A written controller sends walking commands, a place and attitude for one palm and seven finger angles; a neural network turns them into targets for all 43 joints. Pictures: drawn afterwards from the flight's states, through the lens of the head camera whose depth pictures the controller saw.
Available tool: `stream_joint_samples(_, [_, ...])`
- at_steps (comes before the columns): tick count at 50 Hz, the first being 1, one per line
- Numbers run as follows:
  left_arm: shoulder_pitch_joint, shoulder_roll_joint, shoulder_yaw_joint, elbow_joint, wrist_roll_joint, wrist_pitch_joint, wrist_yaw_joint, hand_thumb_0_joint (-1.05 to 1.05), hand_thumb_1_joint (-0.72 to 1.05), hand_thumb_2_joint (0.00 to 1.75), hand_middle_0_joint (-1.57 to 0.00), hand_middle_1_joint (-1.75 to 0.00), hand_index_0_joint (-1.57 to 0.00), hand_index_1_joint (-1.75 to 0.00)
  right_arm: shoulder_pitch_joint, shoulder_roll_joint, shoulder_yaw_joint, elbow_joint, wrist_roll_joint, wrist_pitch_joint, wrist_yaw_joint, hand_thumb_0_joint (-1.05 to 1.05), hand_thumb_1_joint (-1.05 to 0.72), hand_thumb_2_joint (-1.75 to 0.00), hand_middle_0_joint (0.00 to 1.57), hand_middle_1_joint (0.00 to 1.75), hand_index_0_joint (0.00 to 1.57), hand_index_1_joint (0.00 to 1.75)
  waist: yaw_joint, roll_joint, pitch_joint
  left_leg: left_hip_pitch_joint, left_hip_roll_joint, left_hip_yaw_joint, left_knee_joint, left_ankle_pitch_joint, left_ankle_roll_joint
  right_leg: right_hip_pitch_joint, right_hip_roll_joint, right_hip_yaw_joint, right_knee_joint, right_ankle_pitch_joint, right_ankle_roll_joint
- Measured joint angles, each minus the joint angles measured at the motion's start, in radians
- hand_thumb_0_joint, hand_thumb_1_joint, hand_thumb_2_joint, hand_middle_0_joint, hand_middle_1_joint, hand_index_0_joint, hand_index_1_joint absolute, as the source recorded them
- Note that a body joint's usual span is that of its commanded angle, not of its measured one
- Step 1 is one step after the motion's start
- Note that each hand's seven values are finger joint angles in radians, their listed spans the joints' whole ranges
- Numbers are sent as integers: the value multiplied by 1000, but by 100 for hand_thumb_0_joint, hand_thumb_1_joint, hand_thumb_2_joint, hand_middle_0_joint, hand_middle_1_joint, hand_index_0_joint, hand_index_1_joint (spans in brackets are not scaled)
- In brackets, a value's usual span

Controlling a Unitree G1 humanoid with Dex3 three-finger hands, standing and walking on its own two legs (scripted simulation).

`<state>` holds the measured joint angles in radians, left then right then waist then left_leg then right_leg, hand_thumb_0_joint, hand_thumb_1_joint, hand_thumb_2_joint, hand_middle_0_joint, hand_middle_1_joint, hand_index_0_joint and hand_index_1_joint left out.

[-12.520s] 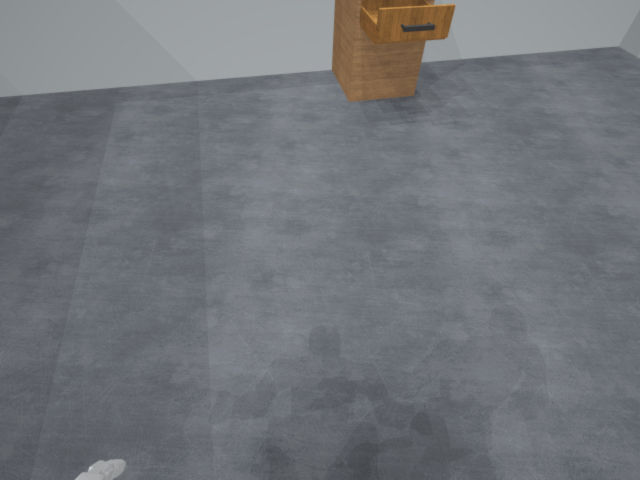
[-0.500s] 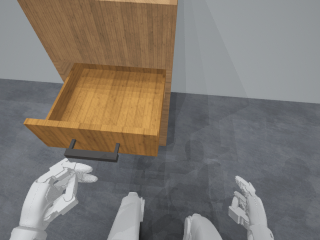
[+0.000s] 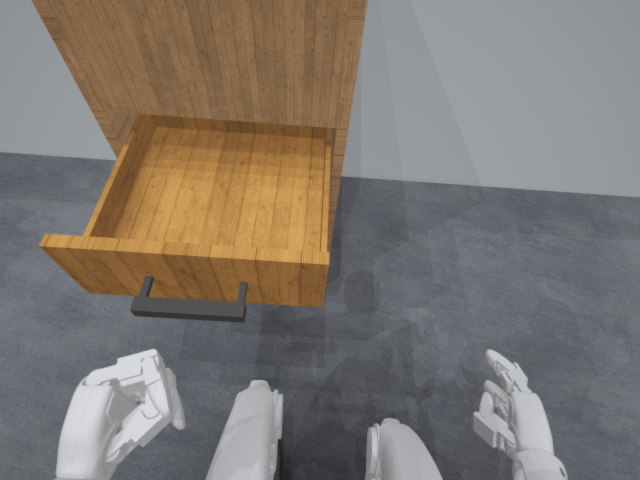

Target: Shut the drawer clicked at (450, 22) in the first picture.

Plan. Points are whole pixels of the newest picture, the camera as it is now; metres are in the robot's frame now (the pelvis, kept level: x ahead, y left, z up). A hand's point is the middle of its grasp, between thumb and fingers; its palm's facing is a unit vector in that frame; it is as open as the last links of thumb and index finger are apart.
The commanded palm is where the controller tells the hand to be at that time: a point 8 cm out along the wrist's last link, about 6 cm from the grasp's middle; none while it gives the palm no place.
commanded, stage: raise the hand and make a fist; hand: left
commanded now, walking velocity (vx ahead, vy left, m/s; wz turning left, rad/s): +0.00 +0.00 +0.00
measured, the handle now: (193, 297) +0.36 +0.22 -0.08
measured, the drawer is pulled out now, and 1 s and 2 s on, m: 0.27 0.27 0.27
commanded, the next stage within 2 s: bring the fist close to the handle in 0.72 s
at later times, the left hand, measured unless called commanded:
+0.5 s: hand (180, 407) +0.20 +0.17 +0.03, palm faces +0.02 -1.00 -0.02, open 3.2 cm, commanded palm +0.16 +0.22 +0.03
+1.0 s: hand (189, 407) +0.20 +0.16 +0.01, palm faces +0.03 -1.00 -0.05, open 3.2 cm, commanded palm +0.17 +0.22 +0.01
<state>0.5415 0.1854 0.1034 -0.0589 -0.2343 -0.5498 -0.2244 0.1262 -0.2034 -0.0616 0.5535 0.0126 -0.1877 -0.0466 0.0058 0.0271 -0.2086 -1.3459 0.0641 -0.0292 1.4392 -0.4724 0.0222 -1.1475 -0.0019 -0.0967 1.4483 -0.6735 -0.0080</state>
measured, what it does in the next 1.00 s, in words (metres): stands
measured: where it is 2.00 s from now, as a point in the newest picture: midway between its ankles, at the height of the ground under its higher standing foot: outside the picture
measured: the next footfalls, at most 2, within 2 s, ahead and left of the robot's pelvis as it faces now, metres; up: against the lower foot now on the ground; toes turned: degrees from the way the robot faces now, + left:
none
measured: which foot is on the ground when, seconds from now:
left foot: down 0.00-1.00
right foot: down 0.00-1.00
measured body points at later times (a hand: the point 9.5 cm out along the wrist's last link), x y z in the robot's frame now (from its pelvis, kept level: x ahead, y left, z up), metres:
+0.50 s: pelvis +0.01 +0.00 -0.01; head +0.10 +0.03 +0.43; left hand +0.19 +0.22 +0.03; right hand +0.22 -0.21 -0.09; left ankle +0.10 +0.11 -0.58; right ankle +0.01 -0.12 -0.58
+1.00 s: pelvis +0.01 -0.02 -0.02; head +0.11 +0.00 +0.42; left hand +0.19 +0.22 +0.01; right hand +0.24 -0.24 -0.10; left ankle +0.10 +0.11 -0.58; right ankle +0.02 -0.12 -0.58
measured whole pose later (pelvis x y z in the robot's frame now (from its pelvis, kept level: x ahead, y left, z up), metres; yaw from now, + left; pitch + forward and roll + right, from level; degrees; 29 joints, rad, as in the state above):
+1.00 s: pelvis +0.01 -0.02 -0.02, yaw +0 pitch +24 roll -4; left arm 0.55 0.19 0.10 -0.04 -0.22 -0.56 -0.22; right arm 0.11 -0.19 -0.04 0.52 0.01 -0.12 -0.04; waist 0.02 0.03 -0.24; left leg -1.44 0.08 -0.06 1.53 -0.52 -0.01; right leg -1.23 0.02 -0.12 1.53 -0.73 -0.04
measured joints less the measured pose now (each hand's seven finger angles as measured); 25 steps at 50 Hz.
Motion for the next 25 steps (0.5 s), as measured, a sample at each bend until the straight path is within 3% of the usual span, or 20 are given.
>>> stream_joint_samples(11, [5,-2,-61,-68,46,68,41,2,90,90,-137,-156,-136,-156,-31,32,62,-85,-15,58,30,1,-90,-90,21,30,20,30,19,-2,-10,-35,-8,-11,30,-9,11,-18,-5,-11,13,-6,12])
stream_joint_samples(25, [46,5,-64,-115,60,73,83,2,90,90,-140,-159,-139,-160,22,19,41,-67,-14,107,38,1,-90,-90,21,30,20,30,0,10,-15,-66,-1,-13,57,-28,5,-51,3,-9,40,-25,6])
